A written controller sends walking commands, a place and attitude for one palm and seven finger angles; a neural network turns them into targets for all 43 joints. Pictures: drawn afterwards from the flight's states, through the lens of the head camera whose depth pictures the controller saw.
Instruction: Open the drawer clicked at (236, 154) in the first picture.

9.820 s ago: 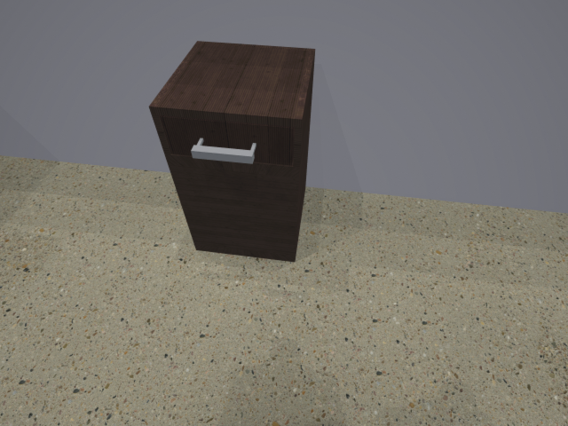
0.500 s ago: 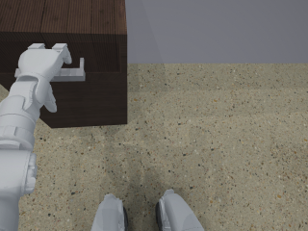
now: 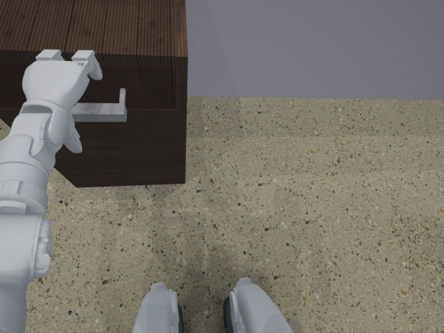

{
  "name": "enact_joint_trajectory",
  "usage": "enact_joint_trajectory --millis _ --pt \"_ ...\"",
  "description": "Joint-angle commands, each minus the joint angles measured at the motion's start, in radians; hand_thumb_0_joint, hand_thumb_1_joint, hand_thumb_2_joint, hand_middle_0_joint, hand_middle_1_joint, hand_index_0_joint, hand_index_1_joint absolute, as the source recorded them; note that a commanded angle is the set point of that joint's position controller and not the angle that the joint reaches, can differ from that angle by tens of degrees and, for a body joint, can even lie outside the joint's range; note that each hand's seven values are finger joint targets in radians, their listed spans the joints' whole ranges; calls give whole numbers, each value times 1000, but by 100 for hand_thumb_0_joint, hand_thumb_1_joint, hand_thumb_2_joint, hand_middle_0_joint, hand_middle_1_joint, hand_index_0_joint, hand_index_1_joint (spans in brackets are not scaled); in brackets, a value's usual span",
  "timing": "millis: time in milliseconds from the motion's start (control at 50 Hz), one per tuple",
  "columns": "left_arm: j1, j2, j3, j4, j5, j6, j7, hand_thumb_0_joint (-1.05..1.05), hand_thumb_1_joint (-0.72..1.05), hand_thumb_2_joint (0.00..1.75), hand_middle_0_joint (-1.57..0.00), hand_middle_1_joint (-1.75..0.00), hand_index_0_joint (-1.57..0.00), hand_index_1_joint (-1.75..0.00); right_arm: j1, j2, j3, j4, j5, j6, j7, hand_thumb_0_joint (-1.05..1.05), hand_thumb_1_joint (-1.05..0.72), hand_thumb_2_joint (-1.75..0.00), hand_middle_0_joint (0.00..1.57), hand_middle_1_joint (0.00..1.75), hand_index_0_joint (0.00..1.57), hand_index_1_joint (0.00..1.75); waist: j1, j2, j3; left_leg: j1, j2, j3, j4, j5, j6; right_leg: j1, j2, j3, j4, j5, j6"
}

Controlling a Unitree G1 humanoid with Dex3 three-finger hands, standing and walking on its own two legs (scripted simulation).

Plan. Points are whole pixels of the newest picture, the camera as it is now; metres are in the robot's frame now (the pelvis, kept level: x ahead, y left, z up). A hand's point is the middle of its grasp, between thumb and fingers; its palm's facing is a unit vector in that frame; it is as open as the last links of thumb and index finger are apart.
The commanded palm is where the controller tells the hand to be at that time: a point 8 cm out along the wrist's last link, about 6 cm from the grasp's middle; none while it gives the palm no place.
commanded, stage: move the hooked fingers above the handle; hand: left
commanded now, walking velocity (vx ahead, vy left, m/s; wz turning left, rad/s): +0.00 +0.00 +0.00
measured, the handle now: (81, 102) +0.58 +0.24 -0.06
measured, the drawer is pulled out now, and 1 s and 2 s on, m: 0.00 0.00 0.00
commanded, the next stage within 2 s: lower the fingers behind the handle in 1.04 s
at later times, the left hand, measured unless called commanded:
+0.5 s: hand (65, 98) +0.54 +0.24 +0.01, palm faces -0.02 -0.05 -1.00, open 13.9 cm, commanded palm +0.52 +0.23 +0.04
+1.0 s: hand (56, 111) +0.52 +0.26 -0.01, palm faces -0.11 +0.02 -0.99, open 13.9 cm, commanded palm +0.52 +0.22 +0.04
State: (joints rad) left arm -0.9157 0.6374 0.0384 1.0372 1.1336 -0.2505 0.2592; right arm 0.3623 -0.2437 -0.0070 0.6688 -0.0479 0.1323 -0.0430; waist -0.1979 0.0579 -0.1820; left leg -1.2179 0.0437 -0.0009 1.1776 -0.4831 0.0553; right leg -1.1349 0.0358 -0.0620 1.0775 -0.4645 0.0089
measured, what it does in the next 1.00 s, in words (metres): stands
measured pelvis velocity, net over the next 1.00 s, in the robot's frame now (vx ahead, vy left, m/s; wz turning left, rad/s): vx -0.01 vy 0.00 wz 0.00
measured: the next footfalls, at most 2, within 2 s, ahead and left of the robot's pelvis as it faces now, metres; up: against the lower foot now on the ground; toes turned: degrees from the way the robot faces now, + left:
none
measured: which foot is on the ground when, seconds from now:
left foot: down 0.00-1.00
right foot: down 0.00-1.00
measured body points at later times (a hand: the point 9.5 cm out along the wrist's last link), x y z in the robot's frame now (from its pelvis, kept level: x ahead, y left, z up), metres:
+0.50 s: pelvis +0.00 +0.00 +0.00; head +0.16 +0.03 +0.42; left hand +0.53 +0.24 +0.06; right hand +0.02 -0.27 -0.11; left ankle +0.02 +0.08 -0.64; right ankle +0.01 -0.14 -0.64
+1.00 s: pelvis -0.01 +0.00 +0.00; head +0.16 +0.03 +0.42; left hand +0.52 +0.26 +0.05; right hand -0.01 -0.27 -0.11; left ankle +0.02 +0.08 -0.64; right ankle +0.01 -0.14 -0.64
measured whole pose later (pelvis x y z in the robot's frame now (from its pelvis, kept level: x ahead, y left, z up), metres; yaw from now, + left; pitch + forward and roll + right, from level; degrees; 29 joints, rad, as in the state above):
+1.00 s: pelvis -0.01 +0.00 +0.00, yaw +0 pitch +30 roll -5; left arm -1.01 0.64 -0.01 1.23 1.15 -0.03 0.33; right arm 0.33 -0.25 -0.01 0.65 -0.04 0.15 0.00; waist -0.20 0.07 -0.16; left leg -1.23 0.04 0.00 1.17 -0.46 0.06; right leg -1.15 0.03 -0.06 1.08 -0.45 0.01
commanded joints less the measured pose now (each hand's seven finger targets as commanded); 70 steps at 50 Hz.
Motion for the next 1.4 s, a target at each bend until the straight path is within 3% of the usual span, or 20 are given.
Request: enact_joint_trajectory --millis 0,100,160,220,260,280,300,360,460,540,660,740,840,920,1020,1100,1200,1260,1320,1380 --pt "-345 295 105 -24 -1 110 149 0 -50 30 -30 -120 -30 -120 161 -192 -55 -50 -7 8 12 0 -90 -90 20 30 20 30 24 143 -391 445 -18 -52 -109 447 -10 82 35 -9 -95 234 -59" --pt "-361 200 -12 3 19 222 91 0 -50 30 -30 -120 -30 -120 192 -203 -64 -63 8 31 28 0 -90 -90 20 30 20 30 0 107 -499 518 -16 -42 -122 471 -7 172 42 -4 -122 309 -51" --pt "-513 132 -66 -240 -55 142 -8 0 -50 30 -30 -120 -30 -120 194 -191 -86 -48 5 15 14 0 -90 -90 20 30 20 30 -39 140 -638 670 -6 -72 -122 516 -3 191 37 11 -145 331 -44" --pt "-534 197 -5 -405 -98 18 -50 0 -50 30 -30 -120 -30 -120 195 -187 -96 -22 0 -6 -13 0 -90 -90 20 30 20 30 -22 190 -705 782 -3 -93 -129 568 -11 165 38 19 -147 311 -46" --pt "-481 211 17 -372 -81 -13 -28 0 -50 30 -30 -120 -30 -120 188 -180 -93 2 -4 -16 -19 0 -90 -90 20 30 20 30 -5 218 -630 777 -2 -98 -128 598 -26 108 37 10 -143 291 -56" --pt "-462 149 -21 -295 -60 -17 -5 0 -50 30 -30 -120 -30 -120 185 -171 -90 17 -5 -16 -17 0 -90 -90 20 30 20 30 -27 195 -525 723 0 -96 -119 566 -24 48 38 1 -139 265 -55" --pt "-419 161 9 -218 -43 -8 26 0 -50 30 -30 -120 -30 -120 184 -172 -84 25 -7 -10 -12 0 -90 -90 20 30 20 30 -12 187 -411 653 0 -98 -123 531 -28 17 35 -11 -131 239 -62" --pt "-338 223 75 -16 -13 75 116 0 -50 30 -30 -120 -30 -120 165 -184 -61 -4 -9 11 9 0 -90 -90 20 30 20 30 12 117 -310 480 -12 -75 -134 448 -16 32 34 -17 -115 210 -66" --pt "-315 245 51 64 37 212 144 0 -50 30 -30 -120 -30 -120 161 -202 -55 -72 -5 38 33 0 -90 -90 20 30 20 30 28 97 -429 459 -24 -38 -124 471 -10 151 40 -6 -98 298 -61" --pt "-348 285 61 -53 16 208 72 0 -50 30 -30 -120 -30 -120 182 -206 -63 -86 7 51 27 0 -90 -90 20 30 20 30 32 102 -581 554 -19 -37 -128 509 -6 245 41 7 -116 357 -48" --pt "-505 279 61 -327 -40 21 23 0 -50 30 -30 -120 -30 -120 158 -188 -80 -56 6 7 -13 0 -90 -90 20 30 20 30 -5 152 -613 645 -9 -70 -132 452 -1 174 35 25 -140 265 -47" --pt "-463 204 37 -254 -17 -17 100 0 -50 30 -30 -120 -30 -120 160 -180 -85 -5 -6 -14 -11 0 -90 -90 20 30 20 30 -10 193 -482 636 -2 -98 -129 441 -25 30 37 -2 -115 198 -59" --pt "-383 216 43 42 -1 141 174 0 -50 30 -30 -120 -30 -120 166 -198 -64 -15 -3 0 17 0 -90 -90 20 30 20 30 -8 120 -341 472 -17 -72 -148 352 -19 33 34 -18 -120 163 -59" --pt "-429 185 -30 70 36 241 121 0 -50 30 -30 -120 -30 -120 184 -207 -60 -46 6 16 29 0 -90 -90 20 30 20 30 -14 136 -438 504 -20 -60 -147 384 -14 89 39 -12 -125 207 -57" --pt "-521 199 -12 -197 -47 121 -15 0 -50 30 -30 -120 -30 -120 194 -195 -80 -48 5 1 4 0 -90 -90 20 30 20 30 -28 142 -652 659 -9 -84 -129 458 -6 169 40 11 -136 266 -46" --pt "-513 340 108 -280 -33 4 22 0 -50 30 -30 -120 -30 -120 172 -189 -71 -26 3 -16 -21 0 -90 -90 20 30 20 30 3 183 -586 617 -11 -82 -121 446 -7 125 38 17 -119 236 -55" --pt "-371 283 102 -29 12 86 175 0 -50 30 -30 -120 -30 -120 141 -184 -50 -30 -8 -6 5 0 -90 -90 20 30 20 30 10 115 -361 394 -18 -58 -107 365 -6 56 35 -6 -85 179 -57" --pt "-350 196 31 95 28 191 192 0 -50 30 -30 -120 -30 -120 161 -196 -56 -41 -6 -4 30 0 -90 -90 20 30 20 30 -6 104 -395 410 -17 -53 -106 393 -10 59 37 -11 -81 212 -56" --pt "-424 149 -40 27 29 236 125 0 -50 30 -30 -120 -30 -120 201 -203 -69 -44 0 6 37 0 -90 -90 20 30 20 30 -25 130 -546 514 -11 -56 -87 471 -10 100 41 -4 -84 286 -49" --pt "-441 199 -14 37 9 247 62 0 -50 30 -30 -120 -30 -120 224 -208 -66 -37 8 26 27 0 -90 -90 20 30 20 30 -38 66 -543 493 -14 -57 -85 455 -2 137 40 1 -90 301 -42"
